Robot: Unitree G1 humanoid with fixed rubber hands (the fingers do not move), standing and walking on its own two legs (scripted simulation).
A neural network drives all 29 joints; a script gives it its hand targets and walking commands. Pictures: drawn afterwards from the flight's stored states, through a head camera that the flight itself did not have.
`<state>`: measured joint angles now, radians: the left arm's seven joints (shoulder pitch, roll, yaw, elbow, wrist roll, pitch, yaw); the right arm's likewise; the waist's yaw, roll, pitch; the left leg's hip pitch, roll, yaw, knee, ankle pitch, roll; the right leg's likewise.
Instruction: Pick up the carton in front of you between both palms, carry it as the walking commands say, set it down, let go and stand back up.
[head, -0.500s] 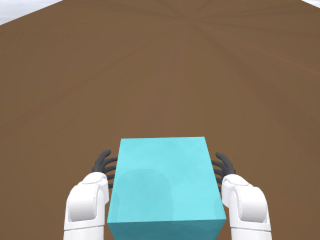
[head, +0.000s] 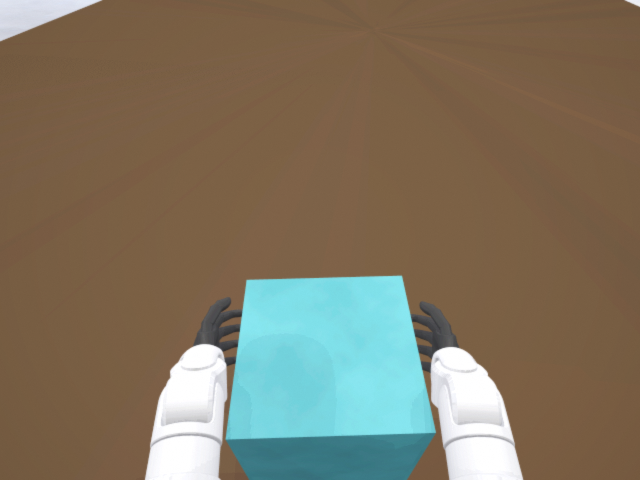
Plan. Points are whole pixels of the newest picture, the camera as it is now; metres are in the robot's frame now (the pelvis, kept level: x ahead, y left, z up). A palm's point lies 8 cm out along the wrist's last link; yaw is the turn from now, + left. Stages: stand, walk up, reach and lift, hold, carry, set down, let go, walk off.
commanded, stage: carry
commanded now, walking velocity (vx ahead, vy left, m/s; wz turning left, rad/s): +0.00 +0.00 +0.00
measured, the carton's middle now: (327, 388) +0.29 +0.00 -0.04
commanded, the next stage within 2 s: hold in 1.10 s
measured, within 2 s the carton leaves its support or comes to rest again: neither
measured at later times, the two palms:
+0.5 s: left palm (205, 374) +0.27 +0.15 +0.05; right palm (455, 377) +0.26 -0.15 +0.04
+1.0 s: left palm (208, 383) +0.25 +0.14 +0.05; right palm (462, 387) +0.25 -0.16 +0.04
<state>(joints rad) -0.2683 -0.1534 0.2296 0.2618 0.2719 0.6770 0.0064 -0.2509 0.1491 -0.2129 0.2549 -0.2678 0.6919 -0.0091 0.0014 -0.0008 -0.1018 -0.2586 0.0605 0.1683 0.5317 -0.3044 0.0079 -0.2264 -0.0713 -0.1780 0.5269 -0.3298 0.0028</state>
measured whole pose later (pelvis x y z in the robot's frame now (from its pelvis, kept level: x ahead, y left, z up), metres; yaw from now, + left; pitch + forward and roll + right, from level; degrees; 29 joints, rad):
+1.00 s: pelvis -0.04 -0.01 +0.00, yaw +0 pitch +2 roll +0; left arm -0.25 -0.15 0.21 0.20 0.25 0.73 0.01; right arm -0.23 0.15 -0.19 0.19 -0.25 0.74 -0.02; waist 0.00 0.00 -0.10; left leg -0.30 0.07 0.16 0.50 -0.22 0.00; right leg -0.28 -0.06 -0.18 0.51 -0.26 -0.02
